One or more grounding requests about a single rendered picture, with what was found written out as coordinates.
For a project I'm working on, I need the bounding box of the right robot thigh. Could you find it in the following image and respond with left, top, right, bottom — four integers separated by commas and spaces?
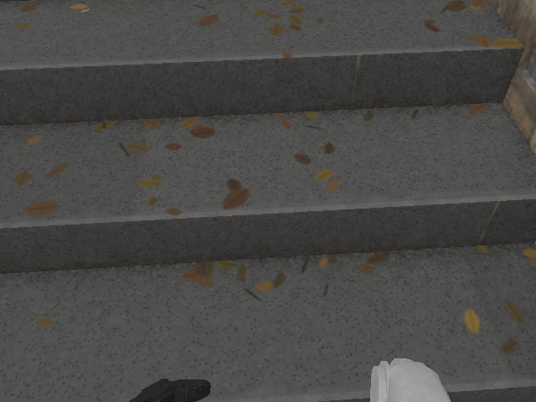
370, 359, 451, 402

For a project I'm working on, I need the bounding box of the robot left hand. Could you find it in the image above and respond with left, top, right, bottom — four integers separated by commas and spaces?
129, 379, 211, 402

